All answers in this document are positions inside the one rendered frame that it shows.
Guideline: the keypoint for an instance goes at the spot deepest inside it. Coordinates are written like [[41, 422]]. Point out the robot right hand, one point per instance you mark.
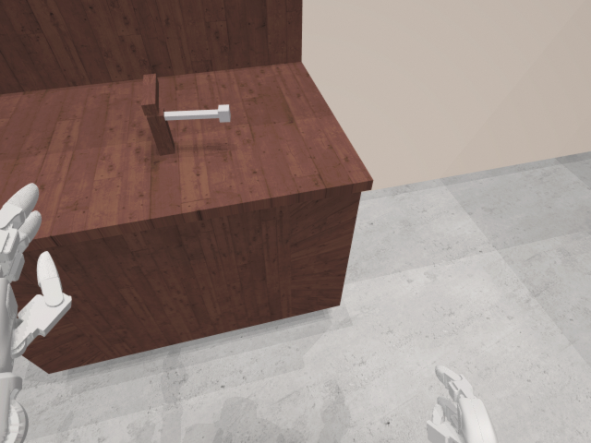
[[470, 420]]

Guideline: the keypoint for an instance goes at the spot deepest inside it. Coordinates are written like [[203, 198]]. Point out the robot left hand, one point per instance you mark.
[[18, 226]]

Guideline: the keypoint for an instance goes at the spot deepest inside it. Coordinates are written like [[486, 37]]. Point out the left robot forearm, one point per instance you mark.
[[14, 421]]

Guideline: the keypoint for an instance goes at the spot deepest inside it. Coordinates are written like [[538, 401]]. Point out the tap lever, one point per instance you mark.
[[223, 113]]

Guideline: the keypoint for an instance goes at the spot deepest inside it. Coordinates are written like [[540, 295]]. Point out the counter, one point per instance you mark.
[[170, 231]]

